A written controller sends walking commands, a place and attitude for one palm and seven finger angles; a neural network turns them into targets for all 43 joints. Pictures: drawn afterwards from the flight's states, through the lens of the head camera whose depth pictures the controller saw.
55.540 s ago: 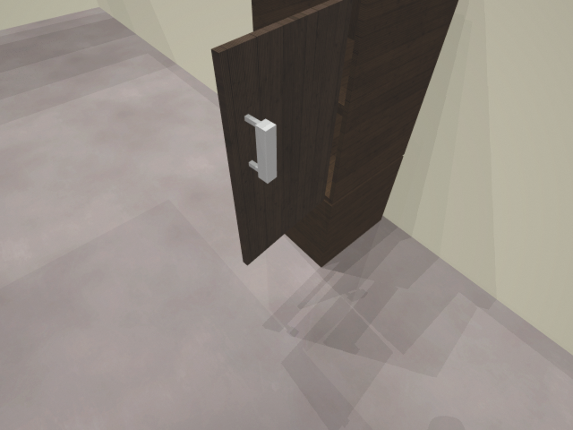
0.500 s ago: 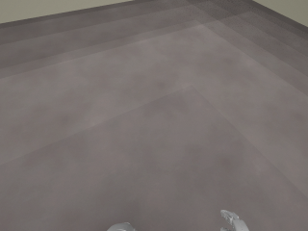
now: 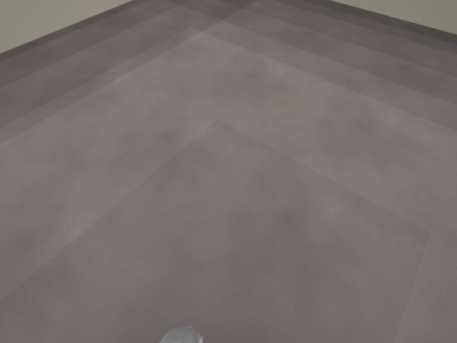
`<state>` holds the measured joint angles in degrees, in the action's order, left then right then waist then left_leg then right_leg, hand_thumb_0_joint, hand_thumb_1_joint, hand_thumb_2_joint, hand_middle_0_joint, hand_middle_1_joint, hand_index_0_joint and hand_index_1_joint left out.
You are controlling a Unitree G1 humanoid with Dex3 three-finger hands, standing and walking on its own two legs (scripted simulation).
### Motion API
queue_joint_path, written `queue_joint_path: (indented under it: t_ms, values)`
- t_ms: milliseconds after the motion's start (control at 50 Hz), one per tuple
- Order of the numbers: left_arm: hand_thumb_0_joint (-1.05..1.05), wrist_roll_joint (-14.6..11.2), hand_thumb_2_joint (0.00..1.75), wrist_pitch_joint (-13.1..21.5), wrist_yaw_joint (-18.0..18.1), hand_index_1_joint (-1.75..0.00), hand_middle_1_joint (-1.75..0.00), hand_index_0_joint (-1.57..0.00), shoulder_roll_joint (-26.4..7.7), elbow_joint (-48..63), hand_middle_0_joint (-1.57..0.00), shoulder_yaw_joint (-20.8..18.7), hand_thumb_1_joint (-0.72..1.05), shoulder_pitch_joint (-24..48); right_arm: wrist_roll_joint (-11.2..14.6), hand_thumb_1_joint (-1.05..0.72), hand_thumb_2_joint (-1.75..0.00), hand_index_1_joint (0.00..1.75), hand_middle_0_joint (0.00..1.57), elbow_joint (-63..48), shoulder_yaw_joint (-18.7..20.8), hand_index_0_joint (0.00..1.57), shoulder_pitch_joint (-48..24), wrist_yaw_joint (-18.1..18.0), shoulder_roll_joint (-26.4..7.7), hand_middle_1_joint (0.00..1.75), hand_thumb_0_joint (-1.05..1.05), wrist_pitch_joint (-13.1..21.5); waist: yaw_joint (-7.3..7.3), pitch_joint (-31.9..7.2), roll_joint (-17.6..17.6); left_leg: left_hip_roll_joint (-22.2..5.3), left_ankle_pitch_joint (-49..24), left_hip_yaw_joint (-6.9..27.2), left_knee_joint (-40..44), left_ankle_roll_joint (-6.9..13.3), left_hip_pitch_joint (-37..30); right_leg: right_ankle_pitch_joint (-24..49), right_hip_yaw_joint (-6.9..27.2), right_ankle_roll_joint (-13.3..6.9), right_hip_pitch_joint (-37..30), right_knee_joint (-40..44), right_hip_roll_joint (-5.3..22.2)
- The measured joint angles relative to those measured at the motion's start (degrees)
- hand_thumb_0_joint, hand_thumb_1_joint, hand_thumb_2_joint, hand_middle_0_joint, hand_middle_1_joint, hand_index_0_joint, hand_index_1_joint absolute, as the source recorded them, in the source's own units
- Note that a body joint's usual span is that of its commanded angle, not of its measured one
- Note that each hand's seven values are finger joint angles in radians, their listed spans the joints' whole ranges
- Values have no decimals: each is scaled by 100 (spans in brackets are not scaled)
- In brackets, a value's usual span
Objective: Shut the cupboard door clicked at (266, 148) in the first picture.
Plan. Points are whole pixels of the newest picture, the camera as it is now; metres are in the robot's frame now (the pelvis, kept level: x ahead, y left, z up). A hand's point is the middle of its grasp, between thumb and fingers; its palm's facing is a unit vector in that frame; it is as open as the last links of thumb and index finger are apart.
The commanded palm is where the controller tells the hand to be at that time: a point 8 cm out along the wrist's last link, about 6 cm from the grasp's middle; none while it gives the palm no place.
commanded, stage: turn to face it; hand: left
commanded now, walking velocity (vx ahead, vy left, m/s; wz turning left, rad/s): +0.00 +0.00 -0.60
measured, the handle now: out of the picture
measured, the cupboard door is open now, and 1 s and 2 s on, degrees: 20 20 20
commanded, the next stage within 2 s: none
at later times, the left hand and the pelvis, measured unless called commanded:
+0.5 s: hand (133, 320) +0.18 +0.21 -0.15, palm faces -0.30 -0.93 -0.21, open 7.4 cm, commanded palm none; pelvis +0.00 +0.05 +0.00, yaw -18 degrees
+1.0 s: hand (146, 318) +0.19 +0.19 -0.18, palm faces -0.53 -0.83 -0.20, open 7.4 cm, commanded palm none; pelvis +0.01 +0.06 -0.01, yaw -36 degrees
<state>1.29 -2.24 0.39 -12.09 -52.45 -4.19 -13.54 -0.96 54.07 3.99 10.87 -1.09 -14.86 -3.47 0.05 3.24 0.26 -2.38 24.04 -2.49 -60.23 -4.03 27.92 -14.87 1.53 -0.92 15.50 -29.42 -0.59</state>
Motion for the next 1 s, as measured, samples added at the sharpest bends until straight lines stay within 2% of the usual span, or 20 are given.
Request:
queue_joint_path:
  t_ms: [100, 140, 160, 180, 240, 280, 320, 400, 500, 560, 580, 600, 640, 680, 720, 820, 900, 920, 960, 1000]
  values:
    - [1, 13, 90, -42, -37, -30, -30, -20, -97, 35, -20, -1, 90, 100, 43, -92, -90, 30, 20, -129, -81, 20, -11, -20, 76, 30, 1, 72, -26, -3, -191, 42, -5, 107, 1313, -33, -416, 18, 346, 125, 7, 15, -27]
    - [1, -9, 90, -90, -47, -30, -30, -20, -137, 47, -20, -14, 90, 135, 59, -91, -90, 30, 20, -189, -136, 20, -10, -31, 115, 30, 1, 145, -30, -17, -249, 75, -434, 100, 2224, -12, -768, -78, 495, 224, 95, -181, -52]
    - [1, -33, 90, -128, -53, -30, -30, -20, -143, 72, -20, -19, 90, 131, 49, -91, -90, 30, 20, -240, -170, 20, 27, -31, 103, 30, 1, 206, -20, -65, -201, 20, -708, 129, 2717, 73, -945, -163, 536, 264, 194, -350, -125]
    - [1, -52, 90, -167, -62, -30, -30, -20, -182, 65, -20, -34, 90, 182, 25, -91, -90, 30, 20, -247, -189, 20, 21, -38, 150, 30, 1, 251, -4, -53, -254, 34, -791, 73, 2688, 215, -921, -551, 551, 255, 343, -707, -117]
    - [1, -31, 90, -260, -117, -30, -30, -20, -301, 51, -20, -90, 91, 324, -64, -91, -90, 30, 20, -297, -309, 20, 67, -40, 318, 30, 1, 300, -8, 33, -338, -55, -739, -161, 2583, 476, -1009, -1375, 280, 279, 875, -2353, -119]
    - [1, -29, 90, -287, -171, -30, -30, -20, -344, 71, -20, -127, 91, 412, -84, -91, -90, 30, 20, -314, -366, 20, 141, -45, 398, 30, 1, 296, -8, 74, -315, -145, -809, -271, 2777, 503, -1163, -1316, 32, 339, 1086, -3066, -55]
    - [1, -36, 90, -305, -213, -30, -30, -20, -353, 126, -20, -141, 91, 469, -88, -91, -90, 30, 20, -295, -391, 21, 196, -45, 444, 30, 1, 280, -18, 93, -260, -236, -902, -398, 2978, 503, -1290, -1179, -147, 389, 1155, -3281, 31]
    - [1, -34, 90, -334, -252, -30, -30, -20, -311, 211, -20, -140, 91, 532, -84, -91, -90, 30, 21, -226, -357, 21, 275, -29, 463, 30, 1, 263, 17, 98, -129, -395, -974, -675, 3172, 485, -1410, -1047, -331, 421, 991, -2815, 186]
    - [1, -29, 90, -304, -259, -30, -30, -19, -211, 246, -20, -83, 91, 622, -86, -91, -90, 30, 21, -133, -246, 21, 351, 17, 356, 30, 1, 239, 138, 129, 48, -609, -848, -994, 2963, 394, -1354, -1005, -475, 323, 450, -1592, 225]
    - [1, -29, 90, -201, -259, -30, -30, -20, -186, 310, -20, -27, 91, 613, -48, -91, -90, 30, 21, -97, -171, 21, 454, 47, 244, 30, 1, 197, 162, 88, 83, -729, -606, -1172, 2498, 272, -1184, -242, -544, 150, -122, -349, 216]
    - [1, -10, 90, -127, -231, -30, -30, -20, -154, 298, -20, -19, 91, 613, -29, -91, -90, 30, 21, -75, -136, 21, 454, 56, 183, 30, 1, 159, 148, 82, 123, -753, -276, -1117, 2146, 190, -1034, -396, -505, 70, -152, -242, 181]
    - [1, -15, 90, -78, -197, -30, -30, -20, -84, 271, -20, 14, 91, 627, -21, -91, -90, 30, 21, -46, -105, 21, 409, 45, 98, 30, 1, 87, 154, 127, 231, -713, 141, -855, 1661, 127, -835, -456, -479, 34, -89, -354, 113]
    - [1, -24, 90, -17, -136, -30, -30, -20, 15, 254, -20, 64, 91, 567, -8, -91, -90, 30, 21, 4, -72, 21, 300, -3, -5, 30, 1, -32, 149, 174, 286, -468, 532, -392, 624, 46, -415, -390, -362, 17, -46, -391, 65]
    - [1, -35, 90, -24, -89, -30, -30, -20, 59, 224, -20, 83, 91, 476, 1, -91, -90, 30, 20, -6, -59, 20, 200, -12, -40, 30, 1, -60, 139, 199, 232, -300, 345, -183, -25, -30, -108, -221, -217, 29, -103, -219, 44]
    - [1, -32, 90, -58, -72, -30, -30, -20, 67, 174, -20, 96, 91, 391, 0, -91, -90, 30, 20, -73, -54, 20, 135, 7, -36, 30, 1, -46, 141, 187, 152, -224, 93, -103, -160, -84, 46, -100, -91, 27, -153, -54, 28]
    - [1, 3, 90, -105, -92, -30, -30, -20, 40, 80, -20, 92, 90, 223, 11, -91, -90, 30, 20, -244, -63, 20, -3, 33, 31, 30, 1, 5, 55, 118, -39, -86, -42, 26, 636, -97, -103, 5, 233, 73, -111, 58, -32]
    - [1, -11, 90, -166, -99, -30, -30, -20, -38, 30, -20, 33, 90, 130, 46, -91, -90, 30, 20, -373, -134, 20, -58, 1, 107, 30, 1, 149, -25, 41, -195, 49, -472, 40, 2281, -28, -773, -110, 540, 212, 120, -246, -102]
    - [1, -38, 90, -198, -103, -30, -30, -20, -52, 41, -20, 19, 90, 99, 30, -91, -90, 30, 20, -419, -159, 20, -31, -8, 96, 30, 1, 218, -22, -15, -161, 4, -672, 64, 2686, 105, -910, -215, 569, 208, 258, -447, -174]
    - [1, -48, 90, -262, -120, -30, -30, -20, -158, 11, -20, -31, 90, 172, -27, -91, -90, 30, 20, -433, -225, 20, -54, -37, 194, 30, 1, 282, -37, 57, -288, 2, -738, -82, 2531, 367, -864, -1044, 500, 201, 630, -1410, -159]
    - [1, -27, 90, -292, -157, -30, -30, -20, -248, -13, -20, -81, 91, 234, -70, -91, -90, 30, 20, -445, -299, 20, -9, -45, 284, 30, 1, 306, -61, 112, -321, -90, -741, -214, 2563, 454, -959, -1354, 252, 248, 985, -2509, -140]
